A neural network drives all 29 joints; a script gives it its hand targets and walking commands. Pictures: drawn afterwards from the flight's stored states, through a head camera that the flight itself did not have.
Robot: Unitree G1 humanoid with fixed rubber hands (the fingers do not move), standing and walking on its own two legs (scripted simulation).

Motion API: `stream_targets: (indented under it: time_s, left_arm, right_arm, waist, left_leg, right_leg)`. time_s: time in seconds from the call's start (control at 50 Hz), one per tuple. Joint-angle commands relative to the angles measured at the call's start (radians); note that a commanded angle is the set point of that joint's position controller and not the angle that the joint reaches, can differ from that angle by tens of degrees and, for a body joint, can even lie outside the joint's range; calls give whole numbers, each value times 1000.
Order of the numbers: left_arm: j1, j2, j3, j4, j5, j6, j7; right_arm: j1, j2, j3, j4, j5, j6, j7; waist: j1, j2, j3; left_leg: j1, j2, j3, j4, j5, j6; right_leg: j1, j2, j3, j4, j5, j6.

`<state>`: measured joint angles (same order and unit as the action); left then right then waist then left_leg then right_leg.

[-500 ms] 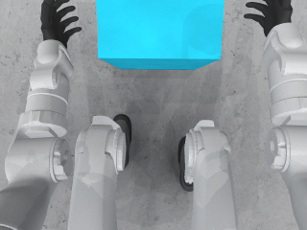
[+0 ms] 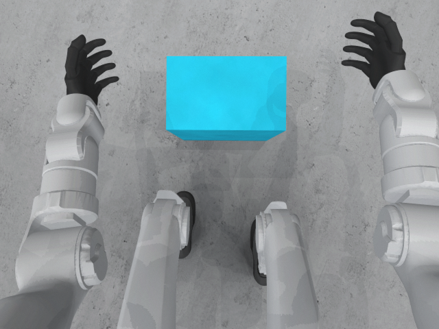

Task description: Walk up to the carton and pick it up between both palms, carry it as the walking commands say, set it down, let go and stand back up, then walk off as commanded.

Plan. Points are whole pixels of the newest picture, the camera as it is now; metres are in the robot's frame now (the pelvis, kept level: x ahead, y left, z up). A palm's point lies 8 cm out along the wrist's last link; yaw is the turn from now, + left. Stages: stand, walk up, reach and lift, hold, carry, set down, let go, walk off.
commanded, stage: set down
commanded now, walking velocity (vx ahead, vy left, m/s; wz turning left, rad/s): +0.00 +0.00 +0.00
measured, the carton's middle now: (225, 106) +0.51 +0.01 -0.39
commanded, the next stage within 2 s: let go in 0.60 s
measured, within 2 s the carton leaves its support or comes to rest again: neither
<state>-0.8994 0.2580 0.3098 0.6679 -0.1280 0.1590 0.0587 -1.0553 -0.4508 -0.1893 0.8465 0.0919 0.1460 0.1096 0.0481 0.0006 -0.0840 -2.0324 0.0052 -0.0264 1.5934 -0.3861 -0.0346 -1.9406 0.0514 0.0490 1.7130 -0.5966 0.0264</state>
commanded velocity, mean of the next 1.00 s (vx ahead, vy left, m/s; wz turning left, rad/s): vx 0.00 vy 0.00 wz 0.00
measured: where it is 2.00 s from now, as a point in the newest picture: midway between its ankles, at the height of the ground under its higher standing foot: (222, 249)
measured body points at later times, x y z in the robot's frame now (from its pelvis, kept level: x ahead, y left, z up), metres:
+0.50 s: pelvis +0.03 +0.00 +0.13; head +0.30 +0.00 +0.49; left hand +0.47 +0.24 +0.03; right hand +0.52 -0.24 +0.05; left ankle +0.13 +0.13 -0.48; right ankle +0.06 -0.12 -0.48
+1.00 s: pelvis +0.08 +0.00 +0.21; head +0.27 +0.00 +0.62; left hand +0.37 +0.25 +0.11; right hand +0.40 -0.23 +0.11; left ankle +0.13 +0.13 -0.48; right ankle +0.06 -0.12 -0.48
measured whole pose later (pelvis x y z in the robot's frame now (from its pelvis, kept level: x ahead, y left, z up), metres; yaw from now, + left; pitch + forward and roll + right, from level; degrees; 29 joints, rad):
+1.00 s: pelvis +0.08 +0.00 +0.21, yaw +0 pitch +29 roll +0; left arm -0.16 0.22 0.16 0.48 -0.01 0.07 -0.08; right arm -0.25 -0.23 -0.17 0.57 -0.03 0.06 0.06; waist 0.03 0.00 -0.11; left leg -1.02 0.02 -0.03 0.74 -0.24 -0.02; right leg -0.92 0.03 0.04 0.79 -0.38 0.01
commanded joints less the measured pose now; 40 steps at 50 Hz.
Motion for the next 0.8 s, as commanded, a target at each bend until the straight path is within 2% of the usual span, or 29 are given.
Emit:
stream_targets:
  time_s: [0.0, 0.36, 0.44, 0.5, 0.58, 0.68, 0.74, 0.78]
  left_arm:
    - [-131, 127, 21, -131, 8, -9, -3]
    - [5, 63, 27, -149, 49, -14, -25]
    - [30, 31, 31, -102, 72, -27, -34]
    - [21, 18, 43, -76, 93, -42, -39]
    - [73, 16, 57, -47, 123, -50, -47]
    - [197, 67, 19, -135, 159, -66, -80]
    - [382, 88, -22, -227, 166, -71, -108]
    - [477, 93, -63, -305, 160, -68, -124]
  right_arm:
    - [-197, -162, -34, -114, 1, -15, 12]
    - [-63, -141, -55, -96, -8, -32, 72]
    - [-30, -113, -51, -42, -28, -44, 81]
    - [-20, -91, -51, -23, -41, -53, 77]
    - [47, -58, -67, -19, -75, -58, 57]
    - [183, -26, -94, -157, -112, -65, 2]
    - [367, 13, -77, -280, -127, -65, -32]
    - [470, 25, -63, -369, -143, -65, -45]
  waist:
    - [-4, -65, -1025]
    - [-6, -40, -952]
    - [-1, -38, -835]
    - [7, -42, -777]
    - [13, -44, -818]
    - [-21, -48, -960]
    - [-25, -45, -1046]
    - [-31, -26, -1021]
  left_leg:
    - [823, -56, 120, -106, 277, -20]
    - [1175, -43, 81, -466, 405, -19]
    - [1194, -34, 72, -533, 403, -21]
    - [1184, -34, 70, -557, 400, -22]
    - [1211, -41, 71, -571, 446, -23]
    - [1309, -50, 73, -595, 519, -16]
    - [1420, -57, 76, -634, 578, -10]
    - [1504, -52, 61, -671, 614, -5]
  right_leg:
    - [398, 21, -104, -294, 302, 6]
    - [608, 30, -89, -647, 414, -3]
    - [621, 25, -82, -713, 408, -5]
    - [624, 20, -80, -742, 410, -8]
    - [672, 19, -87, -766, 470, -5]
    - [848, 19, -80, -797, 613, 12]
    - [1028, 26, -67, -834, 694, 16]
    - [1089, 29, -62, -869, 700, 11]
